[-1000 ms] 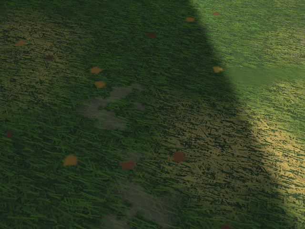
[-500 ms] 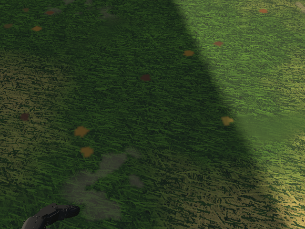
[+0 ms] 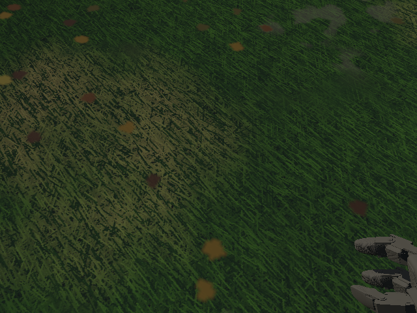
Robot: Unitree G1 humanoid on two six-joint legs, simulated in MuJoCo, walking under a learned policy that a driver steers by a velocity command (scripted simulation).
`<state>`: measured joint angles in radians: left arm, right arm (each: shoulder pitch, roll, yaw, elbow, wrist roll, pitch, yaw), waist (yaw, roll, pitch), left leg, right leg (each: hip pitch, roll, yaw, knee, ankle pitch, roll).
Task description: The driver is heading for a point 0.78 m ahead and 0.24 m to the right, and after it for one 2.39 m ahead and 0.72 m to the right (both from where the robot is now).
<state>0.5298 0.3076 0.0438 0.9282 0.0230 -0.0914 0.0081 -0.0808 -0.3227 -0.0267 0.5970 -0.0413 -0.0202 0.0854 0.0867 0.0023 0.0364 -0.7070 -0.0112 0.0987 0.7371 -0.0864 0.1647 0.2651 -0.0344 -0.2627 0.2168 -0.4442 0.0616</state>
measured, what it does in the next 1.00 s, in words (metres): walks ahead, turning right: left foot, then right foot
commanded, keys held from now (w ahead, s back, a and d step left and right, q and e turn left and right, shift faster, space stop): w+e+shift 0.64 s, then e+shift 0.16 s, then q+shift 0.20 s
